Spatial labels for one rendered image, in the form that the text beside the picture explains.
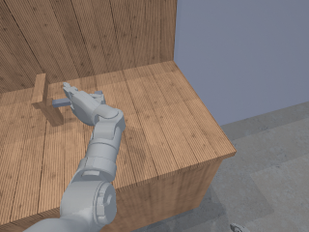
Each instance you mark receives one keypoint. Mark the robot left hand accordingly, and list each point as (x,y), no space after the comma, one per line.
(83,104)

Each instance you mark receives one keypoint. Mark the robot left forearm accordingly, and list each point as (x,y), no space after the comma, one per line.
(99,163)

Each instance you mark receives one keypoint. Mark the tap lever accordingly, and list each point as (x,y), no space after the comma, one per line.
(66,101)

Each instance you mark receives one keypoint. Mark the counter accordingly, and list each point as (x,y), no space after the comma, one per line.
(171,147)

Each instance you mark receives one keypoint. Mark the robot left upper arm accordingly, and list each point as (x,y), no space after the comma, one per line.
(86,207)

